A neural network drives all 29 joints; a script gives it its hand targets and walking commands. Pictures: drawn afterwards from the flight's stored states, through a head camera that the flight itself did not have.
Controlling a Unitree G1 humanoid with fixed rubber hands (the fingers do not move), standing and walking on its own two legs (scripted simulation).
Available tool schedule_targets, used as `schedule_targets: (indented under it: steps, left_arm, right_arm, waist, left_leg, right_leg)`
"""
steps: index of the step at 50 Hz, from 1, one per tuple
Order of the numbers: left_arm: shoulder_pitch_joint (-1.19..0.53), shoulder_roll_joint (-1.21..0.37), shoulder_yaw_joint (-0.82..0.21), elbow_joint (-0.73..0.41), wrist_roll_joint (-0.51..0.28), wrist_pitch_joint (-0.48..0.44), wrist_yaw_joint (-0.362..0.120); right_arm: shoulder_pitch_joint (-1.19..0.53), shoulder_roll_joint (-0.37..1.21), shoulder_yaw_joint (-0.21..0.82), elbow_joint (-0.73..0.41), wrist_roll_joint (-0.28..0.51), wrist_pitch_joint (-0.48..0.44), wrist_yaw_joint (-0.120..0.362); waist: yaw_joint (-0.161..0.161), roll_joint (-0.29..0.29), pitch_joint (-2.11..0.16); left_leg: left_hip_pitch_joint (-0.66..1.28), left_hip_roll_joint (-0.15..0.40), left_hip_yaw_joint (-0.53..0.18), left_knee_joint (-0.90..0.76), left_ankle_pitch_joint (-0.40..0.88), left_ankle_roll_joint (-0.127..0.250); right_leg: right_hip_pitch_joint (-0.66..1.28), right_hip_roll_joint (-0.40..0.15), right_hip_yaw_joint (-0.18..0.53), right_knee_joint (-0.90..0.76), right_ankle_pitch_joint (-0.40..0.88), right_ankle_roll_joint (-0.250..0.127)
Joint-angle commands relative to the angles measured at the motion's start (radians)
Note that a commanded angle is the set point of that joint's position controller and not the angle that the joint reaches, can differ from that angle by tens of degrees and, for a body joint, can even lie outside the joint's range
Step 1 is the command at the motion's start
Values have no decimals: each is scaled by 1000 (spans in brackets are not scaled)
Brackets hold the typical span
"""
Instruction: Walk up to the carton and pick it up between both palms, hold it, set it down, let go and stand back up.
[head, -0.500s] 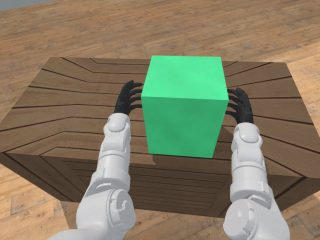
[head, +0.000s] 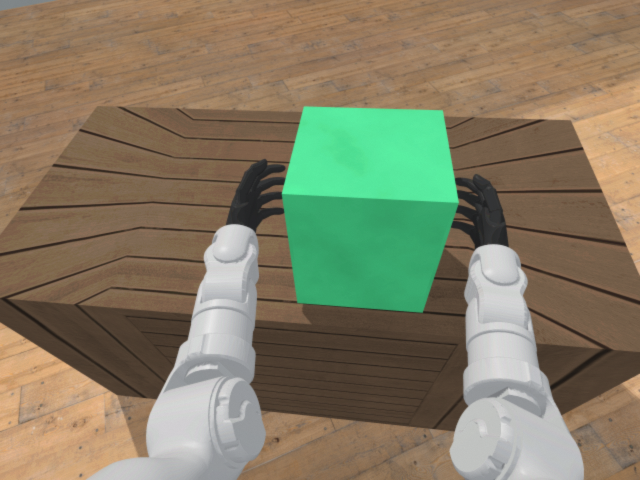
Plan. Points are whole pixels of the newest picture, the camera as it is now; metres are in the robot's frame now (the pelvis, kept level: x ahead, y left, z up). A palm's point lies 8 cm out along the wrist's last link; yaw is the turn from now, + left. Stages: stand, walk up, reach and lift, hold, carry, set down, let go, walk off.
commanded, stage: set down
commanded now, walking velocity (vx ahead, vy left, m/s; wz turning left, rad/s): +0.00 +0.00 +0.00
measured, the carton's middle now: (365, 213) +0.51 -0.06 -0.01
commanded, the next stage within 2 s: none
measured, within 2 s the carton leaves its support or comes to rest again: neither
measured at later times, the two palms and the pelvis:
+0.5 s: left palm (254, 214) +0.47 +0.11 +0.05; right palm (471, 237) +0.42 -0.19 +0.03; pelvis +0.02 +0.00 +0.00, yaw -2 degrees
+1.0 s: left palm (210, 206) +0.45 +0.15 +0.09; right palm (525, 224) +0.40 -0.24 +0.08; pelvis +0.00 +0.00 +0.00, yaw -3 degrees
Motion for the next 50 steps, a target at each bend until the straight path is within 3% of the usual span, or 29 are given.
schedule_targets:
  steps: [1, 5, 9, 12, 14, 17, 18, 19, 22, 23, 25, 27, 30, 31, 32, 34, 36, 39, 42, 45, 50]
  left_arm:
    - [-268, -201, -172, 62, 5, 31, -64]
    - [-299, -88, -155, 89, -21, 2, -36]
    - [-357, 46, -161, 122, -80, -30, 2]
    - [-409, 168, -189, 142, -150, -85, 62]
    - [-456, 256, -184, 167, -183, -107, 105]
    - [-477, 262, -231, 167, -239, -127, 146]
    - [-471, 254, -238, 167, -261, -129, 152]
    - [-472, 230, -267, 150, -279, -140, 156]
    - [-422, 224, -298, 169, -303, -151, 152]
    - [-418, 215, -312, 180, -299, -148, 150]
    - [-355, 212, -295, 214, -288, -146, 147]
    - [-343, 201, -277, 218, -281, -143, 144]
    - [-335, 266, -235, 218, -291, -147, 149]
    - [-347, 283, -235, 186, -308, -149, 150]
    - [-356, 337, -217, 211, -315, -150, 148]
    - [-325, 358, -235, 245, -353, -142, 138]
    - [-326, 379, -255, 220, -384, -130, 131]
    - [-368, 388, -334, 198, -456, -109, 125]
    - [-426, 434, -406, 106, -519, -93, 127]
    - [-504, 463, -480, 87, -585, -60, 130]
    - [-522, 509, -502, 210, -641, -3, 105]
  right_arm:
    - [-321, 181, 175, 44, -5, 17, 65]
    - [-327, 100, 165, 86, 22, -1, 38]
    - [-328, -7, 169, 142, 89, -27, -8]
    - [-370, -82, 214, 144, 176, -72, -71]
    - [-397, -139, 247, 173, 248, -92, -122]
    - [-434, -151, 313, 162, 317, -110, -165]
    - [-433, -174, 317, 143, 324, -114, -176]
    - [-448, -165, 335, 112, 335, -127, -183]
    - [-397, -202, 362, 162, 361, -142, -190]
    - [-391, -209, 365, 191, 370, -142, -189]
    - [-350, -215, 398, 221, 388, -154, -193]
    - [-350, -193, 434, 253, 413, -161, -194]
    - [-364, -237, 482, 246, 462, -178, -202]
    - [-383, -260, 495, 222, 478, -184, -207]
    - [-397, -267, 515, 237, 496, -183, -212]
    - [-368, -283, 558, 251, 537, -172, -221]
    - [-343, -318, 584, 264, 577, -158, -232]
    - [-362, -387, 571, 285, 615, -133, -234]
    - [-417, -450, 540, 221, 654, -108, -209]
    - [-498, -477, 527, 189, 660, -60, -175]
    - [-522, -454, 580, 208, 674, 35, -136]
  waist:
    - [-7, 1, -250]
    - [-10, -29, -234]
    - [-13, -19, -240]
    - [6, -7, -329]
    - [20, -8, -362]
    - [29, 29, -497]
    - [15, 17, -550]
    - [16, 34, -632]
    - [-5, 48, -720]
    - [-10, 65, -701]
    - [2, 40, -673]
    - [5, -6, -598]
    - [33, -58, -524]
    - [29, -65, -536]
    - [49, -91, -512]
    - [46, -101, -446]
    - [37, -76, -443]
    - [5, 40, -464]
    - [-5, 92, -551]
    - [-19, 90, -520]
    - [-10, -18, -356]
  left_leg:
    - [97, 22, 11, -3, 52, -16]
    - [58, 16, 14, 6, 19, -23]
    - [19, 10, 16, 43, -4, -26]
    - [21, 20, 24, 91, 66, -37]
    - [-11, 14, 28, 131, 18, -37]
    - [-7, 17, 32, 191, 101, -46]
    - [17, 22, 20, 205, 140, -53]
    - [59, 21, 22, 235, 233, -57]
    - [176, 20, 8, 313, 457, -99]
    - [206, 20, 6, 325, 487, -113]
    - [243, 16, 3, 358, 568, -122]
    - [178, 9, 5, 357, 569, -126]
    - [36, -8, 17, 319, 432, -103]
    - [-21, -16, 24, 304, 393, -101]
    - [-91, -23, 34, 290, 324, -89]
    - [-135, -23, 37, 262, 226, -75]
    - [-70, -22, 29, 273, 208, -75]
    - [116, 1, 8, 347, 298, -108]
    - [279, 26, -8, 412, 322, -118]
    - [260, 43, -16, 426, 195, -122]
    - [91, 47, -11, 388, -47, -74]
  right_leg:
    - [171, 28, -3, -4, 18, 40]
    - [177, 25, -2, 22, 4, 40]
    - [152, 21, 11, 65, -11, 42]
    - [175, 8, 36, 115, 87, 32]
    - [143, 0, 56, 149, 41, 27]
    - [143, -8, 71, 201, 110, 12]
    - [145, -3, 70, 215, 142, 6]
    - [138, -2, 72, 232, 211, 3]
    - [91, 16, 70, 249, 335, -10]
    - [67, 23, 68, 236, 325, -17]
    - [46, 32, 69, 241, 397, -13]
    - [93, 34, 81, 261, 460, -9]
    - [229, 25, 102, 326, 558, 10]
    - [303, 17, 113, 360, 611, 13]
    - [359, 8, 122, 390, 641, 22]
    - [396, 1, 131, 409, 597, 33]
    - [334, 11, 127, 405, 509, 39]
    - [142, 25, 108, 344, 325, 20]
    - [-44, 25, 91, 287, 157, 6]
    - [-118, 25, 71, 275, 1, 5]
    - [-64, 5, 74, 287, -93, 33]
